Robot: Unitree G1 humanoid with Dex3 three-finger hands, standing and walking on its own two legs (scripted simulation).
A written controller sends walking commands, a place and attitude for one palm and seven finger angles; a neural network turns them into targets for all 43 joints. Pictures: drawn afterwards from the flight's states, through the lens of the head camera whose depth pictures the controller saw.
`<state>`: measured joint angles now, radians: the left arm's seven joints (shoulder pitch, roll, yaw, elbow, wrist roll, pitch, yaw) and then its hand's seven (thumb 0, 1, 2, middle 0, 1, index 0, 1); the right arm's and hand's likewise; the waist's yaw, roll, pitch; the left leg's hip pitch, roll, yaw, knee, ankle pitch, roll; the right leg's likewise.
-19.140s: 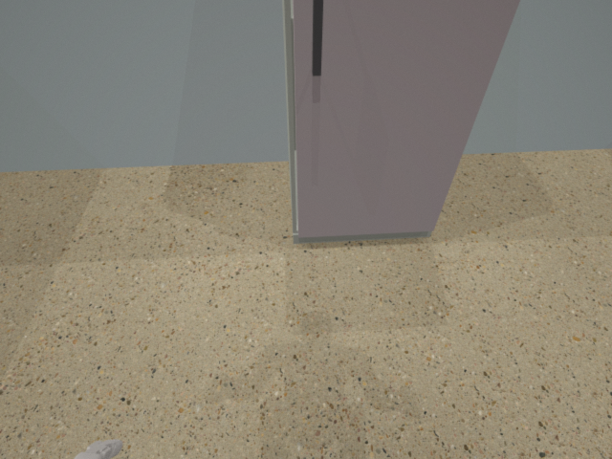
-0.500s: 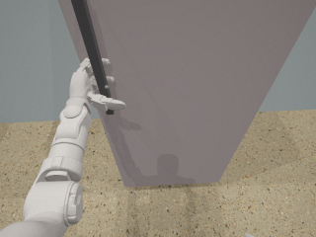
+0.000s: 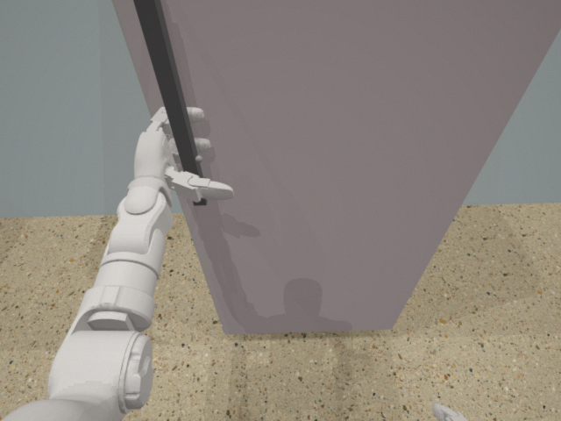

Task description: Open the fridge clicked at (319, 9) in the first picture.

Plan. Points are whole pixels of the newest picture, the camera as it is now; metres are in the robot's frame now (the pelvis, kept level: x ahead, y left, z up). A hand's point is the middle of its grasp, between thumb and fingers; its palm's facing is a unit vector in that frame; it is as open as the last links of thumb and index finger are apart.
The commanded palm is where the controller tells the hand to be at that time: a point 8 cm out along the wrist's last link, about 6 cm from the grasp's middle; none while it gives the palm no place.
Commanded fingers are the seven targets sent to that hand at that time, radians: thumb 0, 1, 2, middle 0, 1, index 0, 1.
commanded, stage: slide the fingers in behind the handle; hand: left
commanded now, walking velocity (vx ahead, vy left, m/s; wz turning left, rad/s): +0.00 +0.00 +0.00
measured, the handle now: (180, 107) +0.49 +0.16 +0.22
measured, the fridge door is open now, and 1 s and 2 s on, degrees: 0 0 3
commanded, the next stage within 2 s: grip the handle and tug to test in 0.38 s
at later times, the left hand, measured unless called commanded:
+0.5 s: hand (199, 158) +0.44 +0.13 +0.17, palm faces +0.05 -1.00 +0.02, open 14.0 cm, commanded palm +0.41 +0.18 +0.17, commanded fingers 0.00 -0.41 0.34 -0.31 -1.21 -0.31 -1.21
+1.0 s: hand (199, 156) +0.44 +0.13 +0.17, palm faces +0.07 -1.00 +0.00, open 8.2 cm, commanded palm +0.41 +0.17 +0.17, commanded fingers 0.00 0.76 0.84 -0.44 -1.38 -0.44 -1.38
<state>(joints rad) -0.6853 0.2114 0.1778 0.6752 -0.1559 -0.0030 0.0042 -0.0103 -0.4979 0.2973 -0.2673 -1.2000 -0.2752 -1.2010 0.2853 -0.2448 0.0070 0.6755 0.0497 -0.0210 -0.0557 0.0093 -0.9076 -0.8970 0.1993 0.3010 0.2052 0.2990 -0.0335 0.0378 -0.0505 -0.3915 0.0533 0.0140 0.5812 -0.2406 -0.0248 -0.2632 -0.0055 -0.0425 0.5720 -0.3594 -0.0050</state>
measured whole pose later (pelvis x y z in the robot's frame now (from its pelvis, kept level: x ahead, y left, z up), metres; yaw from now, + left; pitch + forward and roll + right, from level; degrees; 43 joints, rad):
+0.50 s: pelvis +0.00 +0.00 +0.00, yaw +0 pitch +3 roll -1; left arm -0.71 0.21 0.17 0.71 -0.15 -0.01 0.01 -0.01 -0.50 0.30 -0.29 -1.20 -0.29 -1.20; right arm 0.30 -0.24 0.01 0.69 0.05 -0.02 -0.05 0.01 -0.91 -0.90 0.20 0.30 0.21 0.30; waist -0.04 0.04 -0.05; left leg -0.40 0.05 0.02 0.59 -0.24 -0.02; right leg -0.27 -0.01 -0.04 0.57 -0.36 0.00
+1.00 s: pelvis -0.01 +0.01 +0.00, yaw +1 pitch +4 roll -1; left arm -0.77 0.21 0.15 0.78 -0.15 -0.04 0.03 0.00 0.32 0.65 -0.38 -1.32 -0.37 -1.32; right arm 0.30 -0.24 0.01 0.70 0.05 -0.03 -0.05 0.01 -0.91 -0.90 0.20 0.30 0.21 0.30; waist -0.04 0.04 -0.05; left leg -0.43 0.04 0.00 0.60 -0.24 -0.02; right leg -0.29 -0.01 -0.05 0.58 -0.36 0.00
